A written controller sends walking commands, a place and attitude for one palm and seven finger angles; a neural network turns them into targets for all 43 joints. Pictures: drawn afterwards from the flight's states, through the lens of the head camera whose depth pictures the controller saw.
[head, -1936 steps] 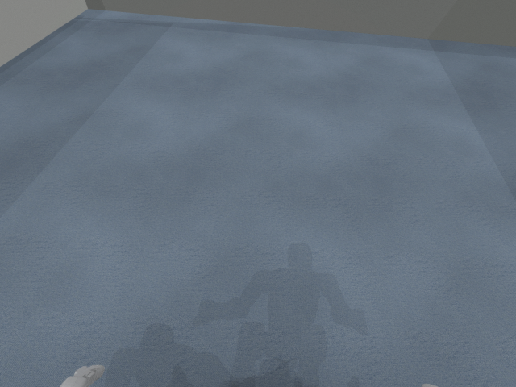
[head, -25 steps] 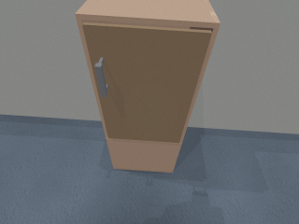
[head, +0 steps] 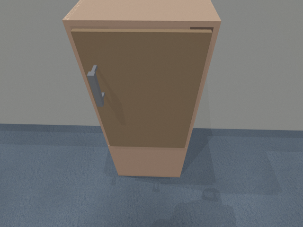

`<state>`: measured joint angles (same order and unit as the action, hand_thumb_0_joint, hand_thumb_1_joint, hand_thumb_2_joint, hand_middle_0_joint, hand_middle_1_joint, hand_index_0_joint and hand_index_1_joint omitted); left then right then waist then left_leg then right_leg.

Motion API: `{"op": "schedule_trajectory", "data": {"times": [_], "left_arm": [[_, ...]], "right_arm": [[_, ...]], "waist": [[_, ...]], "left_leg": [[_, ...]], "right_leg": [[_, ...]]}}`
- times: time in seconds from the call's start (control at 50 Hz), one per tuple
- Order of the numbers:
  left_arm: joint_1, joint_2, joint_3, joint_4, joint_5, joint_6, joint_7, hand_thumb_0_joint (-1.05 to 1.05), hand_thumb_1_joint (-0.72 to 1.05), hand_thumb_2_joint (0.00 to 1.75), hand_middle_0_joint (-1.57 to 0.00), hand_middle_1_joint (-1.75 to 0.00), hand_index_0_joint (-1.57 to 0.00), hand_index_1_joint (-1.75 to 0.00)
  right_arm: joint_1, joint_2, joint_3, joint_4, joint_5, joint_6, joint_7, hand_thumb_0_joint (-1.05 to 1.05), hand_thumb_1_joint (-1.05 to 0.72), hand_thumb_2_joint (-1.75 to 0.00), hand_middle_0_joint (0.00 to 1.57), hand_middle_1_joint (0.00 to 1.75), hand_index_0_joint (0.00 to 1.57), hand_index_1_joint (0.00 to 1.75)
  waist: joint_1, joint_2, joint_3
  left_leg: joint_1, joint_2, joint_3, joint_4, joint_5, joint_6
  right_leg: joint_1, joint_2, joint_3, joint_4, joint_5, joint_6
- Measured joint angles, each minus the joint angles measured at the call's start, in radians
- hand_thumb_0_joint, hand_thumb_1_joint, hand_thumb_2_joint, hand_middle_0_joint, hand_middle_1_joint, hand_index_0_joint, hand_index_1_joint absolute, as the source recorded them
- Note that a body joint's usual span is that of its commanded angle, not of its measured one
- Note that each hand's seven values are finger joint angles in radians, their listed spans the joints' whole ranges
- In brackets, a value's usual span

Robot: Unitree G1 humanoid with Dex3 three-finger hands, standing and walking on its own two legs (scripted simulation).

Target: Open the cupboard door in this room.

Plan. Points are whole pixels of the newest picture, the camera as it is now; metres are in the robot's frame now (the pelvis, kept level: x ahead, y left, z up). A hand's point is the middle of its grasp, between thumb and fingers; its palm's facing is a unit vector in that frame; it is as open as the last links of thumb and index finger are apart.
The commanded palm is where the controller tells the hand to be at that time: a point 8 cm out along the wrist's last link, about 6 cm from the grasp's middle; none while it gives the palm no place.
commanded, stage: come to a stop and stand still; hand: left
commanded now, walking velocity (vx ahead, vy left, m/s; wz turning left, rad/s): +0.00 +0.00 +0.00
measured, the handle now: (97, 86) +0.51 +0.21 +0.08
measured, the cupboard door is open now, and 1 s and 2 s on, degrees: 0 0 0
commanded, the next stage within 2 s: look again from close up in 0.16 s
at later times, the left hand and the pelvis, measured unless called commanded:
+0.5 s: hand out of the picture +0.03 +0.20 -0.17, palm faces -0.01 -0.97 -0.24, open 7.4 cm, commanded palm none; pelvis +0.00 +0.00 +0.00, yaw -1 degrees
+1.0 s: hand (67, 209) +0.17 +0.22 -0.01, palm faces +0.27 -0.95 -0.17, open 7.6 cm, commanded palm +0.09 +0.27 -0.04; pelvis -0.04 +0.00 +0.00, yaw +2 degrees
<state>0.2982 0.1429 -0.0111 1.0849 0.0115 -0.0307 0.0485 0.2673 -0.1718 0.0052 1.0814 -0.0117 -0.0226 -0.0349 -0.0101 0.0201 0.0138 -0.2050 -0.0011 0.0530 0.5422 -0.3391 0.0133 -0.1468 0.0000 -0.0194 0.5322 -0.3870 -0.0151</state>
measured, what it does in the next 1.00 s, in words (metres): stands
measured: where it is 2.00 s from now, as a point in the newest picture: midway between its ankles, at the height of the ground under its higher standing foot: outside the picture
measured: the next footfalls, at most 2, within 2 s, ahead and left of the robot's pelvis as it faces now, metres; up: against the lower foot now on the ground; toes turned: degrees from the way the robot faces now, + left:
none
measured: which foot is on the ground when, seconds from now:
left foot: down 0.00-1.00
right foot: down 0.00-1.00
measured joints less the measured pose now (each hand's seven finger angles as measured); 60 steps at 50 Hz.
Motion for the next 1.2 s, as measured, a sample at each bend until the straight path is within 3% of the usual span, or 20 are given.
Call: {"op": "schedule_trajectory", "data": {"times": [0.26, 0.84, 0.86, 0.88, 0.92, 0.96, 1.0, 1.06, 1.12, 1.16, 1.2], "left_arm": [[-0.051, 0.047, 0.008, -0.026, 0.001, 0.016, -0.008, 0.0, 0.91, 0.9, -0.2, -0.3, -0.2, -0.3], [-0.093, 0.105, 0.01, -0.007, 0.004, 0.023, -0.017, 0.0, 0.91, 0.9, -0.2, -0.3, -0.2, -0.3], [-0.047, 0.095, 0.051, -0.158, -0.03, 0.074, -0.019, 0.01, 0.9, 0.9, -0.2, -0.3, -0.2, -0.3], [0.007, 0.087, 0.083, -0.338, -0.051, 0.075, -0.017, 0.01, 0.9, 0.89, -0.2, -0.3, -0.2, -0.31], [0.073, 0.082, 0.104, -0.613, -0.091, 0.018, 0.014, 0.01, 0.89, 0.89, -0.2, -0.31, -0.2, -0.31], [0.071, 0.072, 0.121, -0.782, -0.132, -0.027, 0.015, 0.01, 0.88, 0.88, -0.2, -0.32, -0.2, -0.32], [0.018, 0.066, 0.156, -0.84, -0.16, -0.122, -0.024, 0.01, 0.85, 0.87, -0.2, -0.34, -0.2, -0.34], [-0.067, 0.075, 0.218, -0.804, -0.209, -0.302, -0.14, 0.01, 0.8, 0.85, -0.2, -0.37, -0.2, -0.37], [-0.098, 0.099, 0.25, -0.75, -0.266, -0.455, -0.315, 0.0, 0.74, 0.83, -0.21, -0.41, -0.2, -0.41], [-0.087, 0.107, 0.262, -0.723, -0.296, -0.496, -0.428, 0.0, 0.7, 0.81, -0.21, -0.43, -0.21, -0.44], [-0.061, 0.113, 0.271, -0.717, -0.316, -0.485, -0.495, 0.0, 0.66, 0.79, -0.22, -0.46, -0.21, -0.46]], "right_arm": [[-0.056, 0.001, 0.004, 0.003, 0.001, -0.002, -0.001, 0.0, -0.91, -0.9, 0.2, 0.3, 0.19, 0.29], [-0.098, -0.062, -0.002, 0.022, 0.004, 0.004, 0.009, 0.0, -0.9, -0.9, 0.2, 0.3, 0.2, 0.3], [-0.078, -0.062, -0.008, -0.026, 0.017, -0.006, 0.006, 0.0, -0.9, -0.9, 0.2, 0.3, 0.2, 0.3], [-0.05, -0.06, -0.008, -0.076, 0.025, -0.051, -0.007, 0.01, -0.9, -0.9, 0.2, 0.3, 0.2, 0.3], [-0.011, -0.055, -0.014, -0.141, 0.036, -0.143, -0.03, 0.01, -0.9, -0.9, 0.2, 0.3, 0.2, 0.3], [0.006, -0.056, -0.028, -0.208, 0.04, -0.187, -0.03, 0.01, -0.9, -0.9, 0.2, 0.3, 0.2, 0.3], [-0.008, -0.059, -0.032, -0.264, 0.032, -0.206, -0.028, 0.01, -0.9, -0.9, 0.2, 0.3, 0.2, 0.3], [-0.062, -0.058, -0.029, -0.332, 0.025, -0.212, -0.015, 0.01, -0.9, -0.9, 0.2, 0.3, 0.2, 0.3], [-0.095, -0.058, -0.032, -0.406, 0.028, -0.225, 0.004, 0.01, -0.9, -0.9, 0.2, 0.3, 0.2, 0.3], [-0.102, -0.073, -0.033, -0.456, 0.036, -0.233, 0.009, 0.01, -0.9, -0.9, 0.2, 0.3, 0.2, 0.3], [-0.097, -0.091, -0.036, -0.499, 0.043, -0.232, 0.0, 0.01, -0.9, -0.9, 0.2, 0.3, 0.2, 0.3]], "waist": [[0.008, -0.036, 0.012], [0.013, -0.034, 0.025], [0.01, -0.033, 0.026], [0.018, -0.038, 0.032], [0.02, -0.044, 0.018], [0.004, -0.03, -0.006], [-0.008, -0.013, -0.038], [-0.02, -0.002, -0.079], [-0.013, -0.027, -0.104], [-0.006, -0.037, -0.108], [0.006, -0.04, -0.109]], "left_leg": [[0.027, -0.002, 0.008, -0.04, 0.011, 0.002], [0.034, -0.004, 0.012, -0.094, 0.075, 0.007], [0.02, -0.003, 0.009, -0.082, 0.073, 0.006], [0.024, -0.009, 0.012, -0.093, 0.075, 0.007], [0.021, -0.026, 0.01, -0.108, 0.093, 0.007], [-0.015, -0.038, -0.007, -0.077, 0.095, 0.008], [-0.096, -0.037, -0.016, 0.003, 0.073, 0.007], [-0.251, -0.013, -0.017, 0.135, 0.038, -0.002], [-0.409, 0.007, -0.017, 0.273, 0.014, -0.017], [-0.491, 0.015, -0.024, 0.36, -0.023, -0.022], [-0.549, 0.022, -0.033, 0.428, -0.046, -0.028]], "right_leg": [[0.023, -0.002, 0.008, -0.038, 0.013, 0.003], [0.032, -0.003, 0.011, -0.096, 0.076, 0.01], [0.018, -0.002, 0.008, -0.085, 0.076, 0.01], [-0.001, -0.008, 0.008, -0.052, 0.074, 0.005], [-0.042, -0.028, -0.007, 0.021, 0.065, -0.005], [-0.065, -0.042, -0.023, 0.048, 0.047, -0.003], [-0.11, -0.042, -0.031, 0.067, 0.007, 0.003], [-0.266, -0.023, -0.033, 0.19, -0.005, -0.007], [-0.429, -0.008, -0.031, 0.337, -0.044, -0.025], [-0.507, -0.001, -0.036, 0.418, -0.069, -0.036], [-0.559, 0.003, -0.045, 0.478, -0.091, -0.039]]}}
